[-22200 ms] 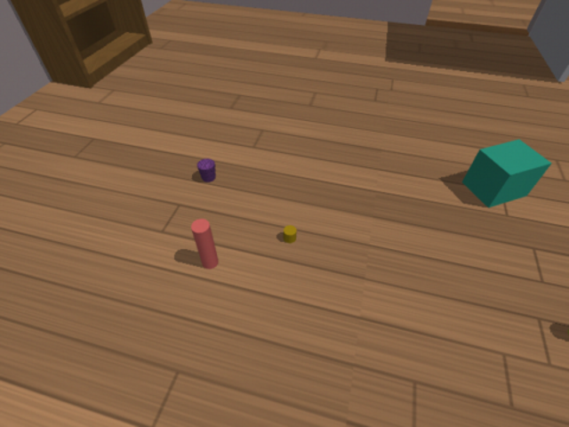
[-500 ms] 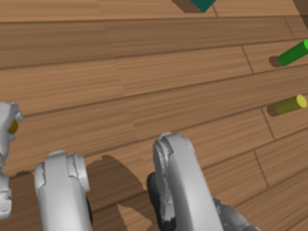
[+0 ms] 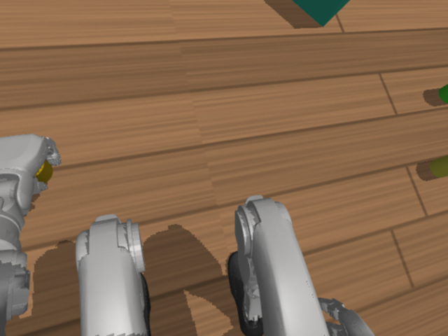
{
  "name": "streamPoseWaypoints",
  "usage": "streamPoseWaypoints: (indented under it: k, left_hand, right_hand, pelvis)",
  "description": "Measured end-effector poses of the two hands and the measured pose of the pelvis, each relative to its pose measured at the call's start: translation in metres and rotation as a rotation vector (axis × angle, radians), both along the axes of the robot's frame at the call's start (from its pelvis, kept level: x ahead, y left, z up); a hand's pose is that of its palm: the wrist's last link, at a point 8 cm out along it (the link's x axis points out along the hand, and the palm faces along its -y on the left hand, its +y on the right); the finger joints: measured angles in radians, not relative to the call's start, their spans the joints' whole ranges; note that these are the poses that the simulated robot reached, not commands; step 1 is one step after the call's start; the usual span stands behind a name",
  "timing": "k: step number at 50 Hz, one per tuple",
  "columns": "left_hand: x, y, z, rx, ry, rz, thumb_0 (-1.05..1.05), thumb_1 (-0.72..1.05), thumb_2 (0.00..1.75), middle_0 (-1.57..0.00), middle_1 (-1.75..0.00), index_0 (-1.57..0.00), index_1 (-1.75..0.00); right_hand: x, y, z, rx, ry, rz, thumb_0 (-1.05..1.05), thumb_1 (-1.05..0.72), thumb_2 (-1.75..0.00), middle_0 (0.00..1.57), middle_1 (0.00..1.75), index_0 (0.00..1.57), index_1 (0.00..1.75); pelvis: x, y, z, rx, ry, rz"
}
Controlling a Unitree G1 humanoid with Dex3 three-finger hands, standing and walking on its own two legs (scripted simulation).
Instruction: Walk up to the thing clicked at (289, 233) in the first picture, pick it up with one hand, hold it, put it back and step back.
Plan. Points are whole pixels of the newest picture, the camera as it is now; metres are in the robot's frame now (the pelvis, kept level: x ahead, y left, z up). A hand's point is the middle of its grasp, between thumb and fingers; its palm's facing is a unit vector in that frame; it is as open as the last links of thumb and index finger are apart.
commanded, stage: lift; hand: left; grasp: from above
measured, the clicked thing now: (31, 168) +0.44 +0.32 -0.17
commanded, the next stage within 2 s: hold in 1.70 s
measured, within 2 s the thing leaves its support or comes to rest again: neither
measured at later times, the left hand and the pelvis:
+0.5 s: hand out of the picture +0.38 +0.31 -0.05, palm faces -0.45 -0.08 -0.89, open 6.9 cm; pelvis +0.00 +0.00 +0.07, yaw +2 degrees
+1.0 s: hand out of the picture +0.33 +0.29 +0.14, palm faces -0.41 -0.12 -0.90, open 6.9 cm; pelvis +0.01 +0.01 +0.23, yaw +5 degrees
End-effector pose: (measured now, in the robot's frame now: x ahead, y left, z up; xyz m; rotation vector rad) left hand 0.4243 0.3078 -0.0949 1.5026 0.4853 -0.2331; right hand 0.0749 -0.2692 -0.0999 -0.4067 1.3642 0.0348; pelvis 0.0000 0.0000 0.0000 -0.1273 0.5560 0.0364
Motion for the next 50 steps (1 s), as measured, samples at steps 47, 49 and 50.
streamPoseWaypoints:
  k: [47,49,50]
  left_hand:
    - [-0.083,-0.015,0.266,-0.043,-0.033,0.035,-0.04,0.26,0.42,-0.71,-0.56,-0.95,-0.62]
    - [-0.086,-0.017,0.285,-0.043,-0.031,0.035,-0.04,0.26,0.42,-0.71,-0.56,-0.95,-0.62]
    - [-0.087,-0.019,0.294,-0.042,-0.031,0.034,-0.04,0.26,0.42,-0.71,-0.56,-0.95,-0.62]
  right_hand:
    - [0.089,0.030,0.194,0.033,-0.304,-0.115,0.01,-0.92,-0.90,0.20,0.30,0.20,0.30]
    - [0.091,0.032,0.209,0.036,-0.314,-0.122,0.01,-0.92,-0.90,0.20,0.30,0.20,0.30]
    - [0.092,0.032,0.216,0.038,-0.319,-0.126,0.01,-0.92,-0.90,0.20,0.30,0.20,0.30]
  pelvis:
    - [0.007,0.006,0.204,0.052,-0.083,0.057]
    - [0.010,0.006,0.219,0.058,-0.101,0.058]
    - [0.011,0.007,0.227,0.062,-0.111,0.058]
